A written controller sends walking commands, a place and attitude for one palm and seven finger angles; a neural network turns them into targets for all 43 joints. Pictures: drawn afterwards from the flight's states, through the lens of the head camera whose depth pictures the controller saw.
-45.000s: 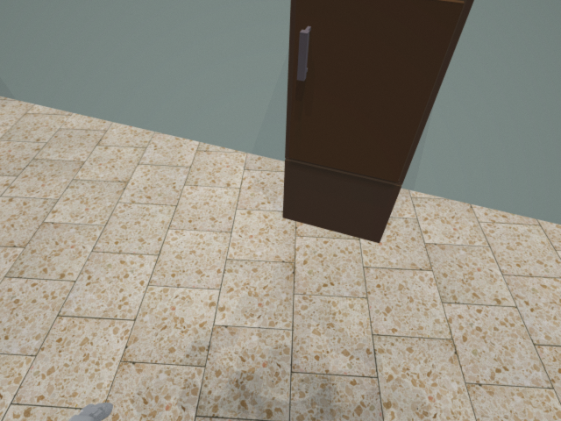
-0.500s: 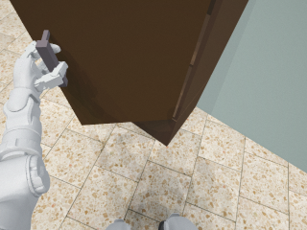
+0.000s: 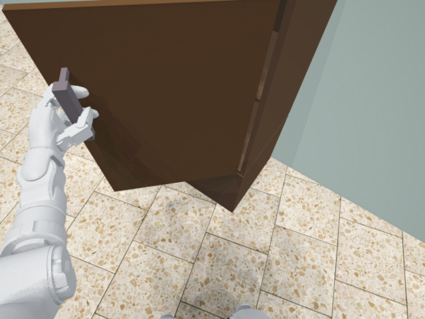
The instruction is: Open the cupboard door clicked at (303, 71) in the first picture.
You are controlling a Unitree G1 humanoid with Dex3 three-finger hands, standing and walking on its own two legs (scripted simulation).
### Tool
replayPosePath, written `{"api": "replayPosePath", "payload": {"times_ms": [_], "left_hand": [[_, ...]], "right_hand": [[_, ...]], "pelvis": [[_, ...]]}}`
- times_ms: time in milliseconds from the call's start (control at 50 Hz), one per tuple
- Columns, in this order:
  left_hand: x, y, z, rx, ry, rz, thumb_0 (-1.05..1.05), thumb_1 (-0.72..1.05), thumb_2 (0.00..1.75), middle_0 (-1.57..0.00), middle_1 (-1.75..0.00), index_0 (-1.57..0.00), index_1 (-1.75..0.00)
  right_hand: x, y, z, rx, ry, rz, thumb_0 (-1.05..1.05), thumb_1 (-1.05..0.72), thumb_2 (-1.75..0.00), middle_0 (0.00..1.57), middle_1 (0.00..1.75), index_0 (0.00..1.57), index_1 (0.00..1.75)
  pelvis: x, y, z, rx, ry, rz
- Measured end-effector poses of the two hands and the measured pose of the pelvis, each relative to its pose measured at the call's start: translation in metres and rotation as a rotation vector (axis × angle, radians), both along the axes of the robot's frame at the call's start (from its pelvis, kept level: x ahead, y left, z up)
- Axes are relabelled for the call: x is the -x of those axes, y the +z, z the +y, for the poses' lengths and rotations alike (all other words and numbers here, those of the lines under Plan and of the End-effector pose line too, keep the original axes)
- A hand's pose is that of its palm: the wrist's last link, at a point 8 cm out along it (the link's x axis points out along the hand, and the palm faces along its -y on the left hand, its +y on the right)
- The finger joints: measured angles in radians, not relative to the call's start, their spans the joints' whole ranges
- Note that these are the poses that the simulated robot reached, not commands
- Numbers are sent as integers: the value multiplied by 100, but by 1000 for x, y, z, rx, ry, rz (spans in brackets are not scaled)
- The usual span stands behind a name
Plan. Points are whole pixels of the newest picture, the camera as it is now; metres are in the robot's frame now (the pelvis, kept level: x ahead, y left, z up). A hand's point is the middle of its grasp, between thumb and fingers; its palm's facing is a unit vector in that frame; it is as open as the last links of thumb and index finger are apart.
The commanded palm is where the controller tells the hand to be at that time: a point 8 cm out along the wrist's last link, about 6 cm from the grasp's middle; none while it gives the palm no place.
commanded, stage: pull the door open along its arc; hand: left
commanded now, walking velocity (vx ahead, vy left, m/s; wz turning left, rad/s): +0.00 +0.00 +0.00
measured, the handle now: (77, 106) +0.51 +0.25 +0.09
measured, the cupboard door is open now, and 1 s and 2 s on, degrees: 46 80 80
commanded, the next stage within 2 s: open thumb and fingers to let go in 0.68 s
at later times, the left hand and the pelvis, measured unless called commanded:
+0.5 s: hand (128, 206) +0.29 +0.12 +0.09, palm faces +0.32 -0.95 +0.06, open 6.4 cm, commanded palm +0.22 +0.20 +0.09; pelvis +0.01 -0.01 +0.02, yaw +1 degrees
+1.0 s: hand (151, 218) +0.27 +0.09 +0.09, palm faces +0.52 -0.86 -0.03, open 7.0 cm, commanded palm +0.22 +0.12 +0.09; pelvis +0.01 -0.05 +0.01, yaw +5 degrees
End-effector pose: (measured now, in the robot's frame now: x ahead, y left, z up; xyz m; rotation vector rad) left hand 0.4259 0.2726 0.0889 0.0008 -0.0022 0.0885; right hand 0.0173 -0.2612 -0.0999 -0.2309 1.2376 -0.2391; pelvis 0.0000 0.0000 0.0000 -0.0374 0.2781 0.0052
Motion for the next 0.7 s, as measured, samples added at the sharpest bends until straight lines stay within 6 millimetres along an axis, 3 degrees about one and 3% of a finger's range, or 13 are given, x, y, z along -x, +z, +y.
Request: {"api": "replayPosePath", "payload": {"times_ms": [100,200,360,460,580,700], "left_hand": [[27,-1,-7,1,-22,-14,1,70,75,-34,-135,-33,-134],[67,-1,-22,2,-48,-29,1,69,73,-34,-134,-32,-132],[132,-1,-66,55,107,-32,2,67,73,-34,-133,-34,-128],[163,2,-95,63,202,-6,2,65,72,-33,-131,-35,-128],[186,5,-123,67,317,34,3,65,74,-33,-126,-36,-129],[198,8,-141,31,415,51,3,66,76,-32,-124,-34,-130]], "right_hand": [[-22,4,3,-20,6,-75,1,-90,-90,21,30,20,30],[-60,11,9,-50,40,-201,1,-90,-90,21,30,20,30],[-136,26,29,-109,165,-408,1,-90,-90,20,30,20,30],[-172,39,43,-140,227,-489,1,-90,-90,20,30,20,30],[-194,47,48,-151,270,-512,1,-90,-90,21,30,20,30],[-195,39,37,-147,289,-473,1,-90,-90,21,30,20,30]], "pelvis": [[-4,5,1,-5,-6,-29],[-8,9,2,-11,-9,-63],[-6,13,-2,-25,8,-118],[-7,15,-11,-35,12,-150],[-12,16,-23,-39,30,-183],[-17,15,-34,-44,50,-190]]}}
